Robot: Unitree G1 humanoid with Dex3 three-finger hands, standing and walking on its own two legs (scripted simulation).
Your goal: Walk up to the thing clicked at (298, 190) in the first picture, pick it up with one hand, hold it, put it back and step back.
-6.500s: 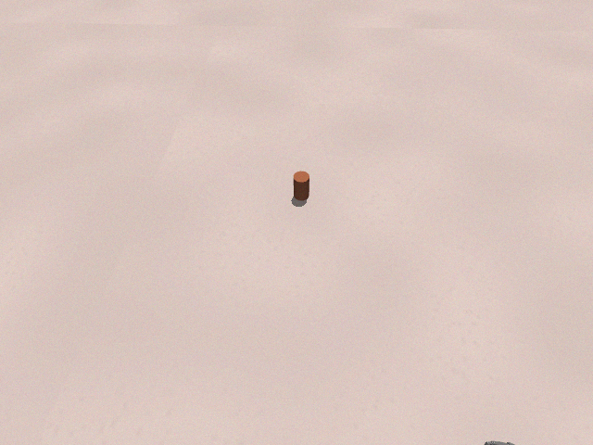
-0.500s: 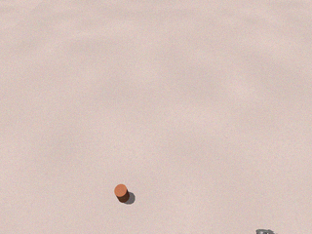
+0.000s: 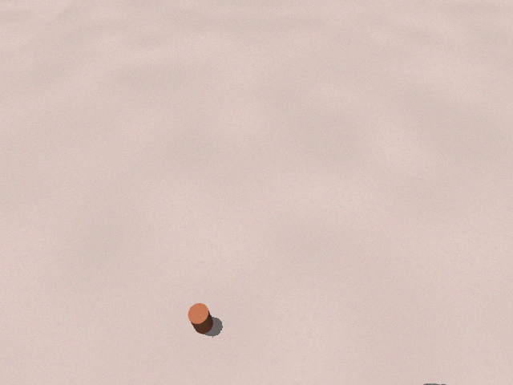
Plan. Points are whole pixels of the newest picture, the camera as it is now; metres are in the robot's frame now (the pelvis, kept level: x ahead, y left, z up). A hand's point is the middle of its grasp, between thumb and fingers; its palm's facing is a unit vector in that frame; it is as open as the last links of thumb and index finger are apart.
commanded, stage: stand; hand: left
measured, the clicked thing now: (201, 318) +0.44 +0.25 -0.72
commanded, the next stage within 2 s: none
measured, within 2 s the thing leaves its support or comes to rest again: neither
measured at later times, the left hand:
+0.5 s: hand out of the picture +0.07 +0.25 -0.16, palm faces -0.01 -0.94 -0.34, open 7.4 cm
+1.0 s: hand out of the picture +0.07 +0.26 -0.16, palm faces -0.02 -0.94 -0.35, open 7.4 cm
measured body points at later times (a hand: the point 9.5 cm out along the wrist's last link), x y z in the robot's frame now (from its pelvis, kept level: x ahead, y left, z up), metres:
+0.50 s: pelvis +0.00 +0.00 +0.00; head +0.01 +0.00 +0.45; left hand +0.07 +0.30 -0.13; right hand +0.08 -0.30 -0.14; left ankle -0.01 +0.14 -0.75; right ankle +0.00 -0.12 -0.75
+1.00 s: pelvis +0.00 +0.00 +0.00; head +0.01 +0.00 +0.45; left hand +0.08 +0.31 -0.13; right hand +0.07 -0.30 -0.13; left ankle -0.01 +0.14 -0.75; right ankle +0.00 -0.12 -0.75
